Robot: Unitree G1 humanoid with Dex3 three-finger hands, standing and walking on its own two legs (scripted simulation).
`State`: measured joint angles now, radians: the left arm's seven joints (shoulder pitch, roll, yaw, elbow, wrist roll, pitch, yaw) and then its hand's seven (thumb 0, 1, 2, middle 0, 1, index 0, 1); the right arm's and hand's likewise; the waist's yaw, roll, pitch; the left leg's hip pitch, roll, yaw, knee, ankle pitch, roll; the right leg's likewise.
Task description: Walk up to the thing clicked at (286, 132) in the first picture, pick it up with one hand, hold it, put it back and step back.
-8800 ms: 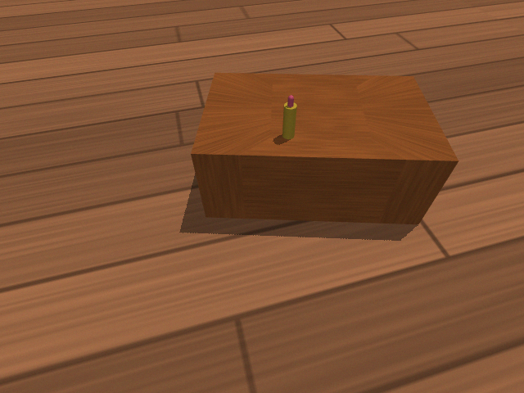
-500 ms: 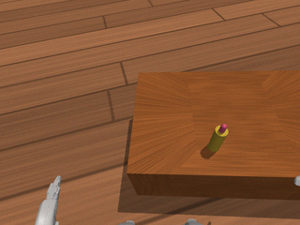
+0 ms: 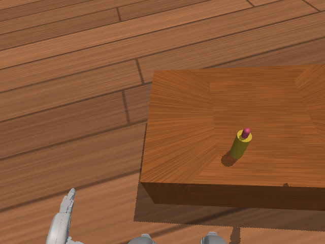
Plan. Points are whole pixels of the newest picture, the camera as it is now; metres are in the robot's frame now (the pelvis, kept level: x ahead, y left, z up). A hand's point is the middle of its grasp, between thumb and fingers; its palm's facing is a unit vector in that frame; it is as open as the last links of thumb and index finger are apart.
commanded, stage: go down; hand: right
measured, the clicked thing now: (241, 142) +0.48 -0.22 -0.22
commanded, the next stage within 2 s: approach in 0.74 s
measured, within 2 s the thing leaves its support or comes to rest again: neither
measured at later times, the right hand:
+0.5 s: hand out of the picture +0.36 -0.40 +0.03, palm faces +0.26 +0.96 -0.09, open 17.6 cm
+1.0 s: hand out of the picture +0.38 -0.40 +0.03, palm faces +0.24 +0.97 -0.06, open 17.7 cm
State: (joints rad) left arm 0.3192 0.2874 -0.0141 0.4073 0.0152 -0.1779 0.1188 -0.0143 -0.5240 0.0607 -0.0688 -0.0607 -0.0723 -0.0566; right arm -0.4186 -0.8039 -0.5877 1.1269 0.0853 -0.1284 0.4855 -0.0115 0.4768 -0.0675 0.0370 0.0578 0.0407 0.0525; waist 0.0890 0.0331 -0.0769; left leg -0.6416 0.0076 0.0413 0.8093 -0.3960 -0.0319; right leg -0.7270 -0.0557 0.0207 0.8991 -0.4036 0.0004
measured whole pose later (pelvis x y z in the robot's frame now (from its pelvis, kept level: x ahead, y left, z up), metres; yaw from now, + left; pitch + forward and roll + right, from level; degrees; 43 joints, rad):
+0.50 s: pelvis +0.00 +0.00 -0.01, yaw +0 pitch +15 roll +4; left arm 0.31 0.28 -0.04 0.39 0.02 -0.17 0.10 -0.01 -0.52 0.06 -0.06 -0.06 -0.07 -0.05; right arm -0.53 -0.87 -0.62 1.21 0.08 -0.18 0.50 -0.01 0.57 -0.06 0.03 0.06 0.04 0.06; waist 0.11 0.04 -0.09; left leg -0.69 0.00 0.05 0.83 -0.40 -0.04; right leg -0.79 -0.06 0.03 0.94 -0.41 0.00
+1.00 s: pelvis -0.01 -0.01 -0.01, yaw +0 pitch +17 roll +5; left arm 0.31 0.27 -0.05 0.35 0.03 -0.18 0.08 -0.01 -0.54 0.06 -0.06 -0.05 -0.06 -0.05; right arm -0.59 -0.90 -0.63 1.27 0.11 -0.24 0.53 -0.01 0.59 -0.07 0.02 0.07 0.04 0.06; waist 0.13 0.03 -0.11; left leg -0.77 0.00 0.05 0.87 -0.41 -0.04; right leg -0.87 -0.06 0.04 0.99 -0.43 -0.01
